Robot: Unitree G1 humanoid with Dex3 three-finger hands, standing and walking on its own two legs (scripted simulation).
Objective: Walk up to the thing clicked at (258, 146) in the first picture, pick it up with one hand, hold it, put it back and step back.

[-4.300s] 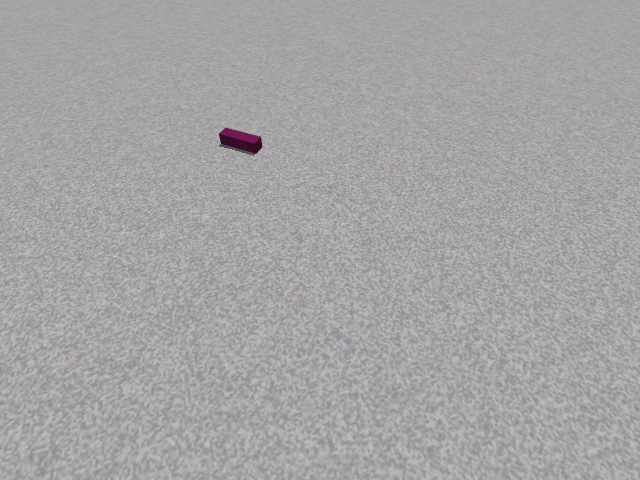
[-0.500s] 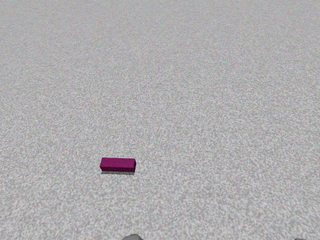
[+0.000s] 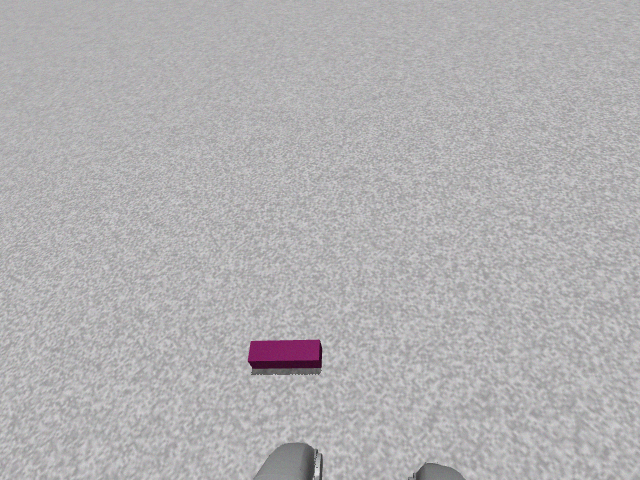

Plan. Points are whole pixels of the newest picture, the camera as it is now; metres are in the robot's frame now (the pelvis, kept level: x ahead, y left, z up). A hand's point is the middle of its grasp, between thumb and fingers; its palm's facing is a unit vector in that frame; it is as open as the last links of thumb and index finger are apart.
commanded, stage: walk up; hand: left
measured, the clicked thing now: (285, 354) +0.57 +0.23 -0.71
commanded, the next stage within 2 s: stand in 1.84 s
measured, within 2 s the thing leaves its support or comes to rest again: neither
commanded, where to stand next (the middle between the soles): +0.16 +0.06 m, yaw -3 degrees
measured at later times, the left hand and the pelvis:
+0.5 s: hand out of the picture +0.13 +0.40 -0.16, palm faces -0.08 -0.92 -0.39, open 7.4 cm; pelvis +0.05 +0.13 -0.01, yaw -3 degrees
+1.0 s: hand (106, 468) +0.17 +0.35 -0.12, palm faces -0.10 -0.93 -0.34, open 7.4 cm; pelvis +0.04 +0.11 +0.02, yaw -4 degrees
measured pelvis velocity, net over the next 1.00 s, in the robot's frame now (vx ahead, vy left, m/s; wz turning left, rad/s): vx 0.04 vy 0.11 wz -0.07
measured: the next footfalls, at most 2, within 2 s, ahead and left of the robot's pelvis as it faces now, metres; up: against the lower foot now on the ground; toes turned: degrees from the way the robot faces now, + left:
left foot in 0.16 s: +0.11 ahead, +0.24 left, +0.00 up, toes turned +1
right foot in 0.52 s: +0.09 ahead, +0.00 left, +0.00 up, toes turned -5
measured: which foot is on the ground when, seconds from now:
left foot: up 0.00-0.14, down 0.16-1.00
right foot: down 0.00-0.18, up 0.20-0.50, down 0.52-1.00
